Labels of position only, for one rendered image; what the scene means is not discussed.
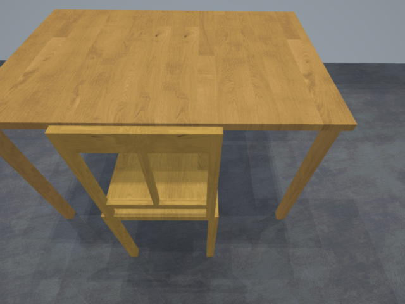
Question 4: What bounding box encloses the chair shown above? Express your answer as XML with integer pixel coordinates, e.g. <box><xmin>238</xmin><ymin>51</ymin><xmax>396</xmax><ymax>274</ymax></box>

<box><xmin>45</xmin><ymin>125</ymin><xmax>223</xmax><ymax>257</ymax></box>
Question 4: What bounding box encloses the table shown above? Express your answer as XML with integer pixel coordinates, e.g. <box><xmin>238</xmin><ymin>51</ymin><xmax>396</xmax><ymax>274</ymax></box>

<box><xmin>0</xmin><ymin>9</ymin><xmax>357</xmax><ymax>219</ymax></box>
